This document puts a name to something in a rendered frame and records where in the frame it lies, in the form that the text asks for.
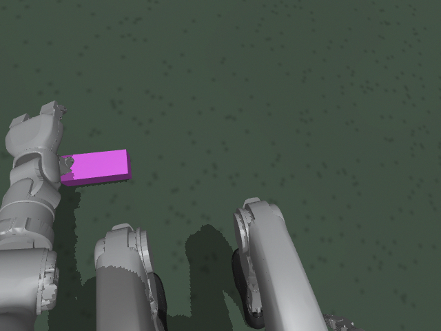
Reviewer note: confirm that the left robot foot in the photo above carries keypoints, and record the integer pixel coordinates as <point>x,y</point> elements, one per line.
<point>162,304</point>

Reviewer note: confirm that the right robot hand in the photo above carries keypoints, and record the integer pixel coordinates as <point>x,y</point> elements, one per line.
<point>339,323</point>

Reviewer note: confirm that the left robot arm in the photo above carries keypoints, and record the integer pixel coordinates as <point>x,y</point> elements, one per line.
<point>29,277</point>

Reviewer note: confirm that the carton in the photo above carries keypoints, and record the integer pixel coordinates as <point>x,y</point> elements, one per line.
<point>98,167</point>

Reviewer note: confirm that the right robot foot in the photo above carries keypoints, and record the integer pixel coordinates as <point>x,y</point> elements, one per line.
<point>253,319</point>

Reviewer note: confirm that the left robot hand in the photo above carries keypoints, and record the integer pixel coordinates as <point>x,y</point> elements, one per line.
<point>43,131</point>

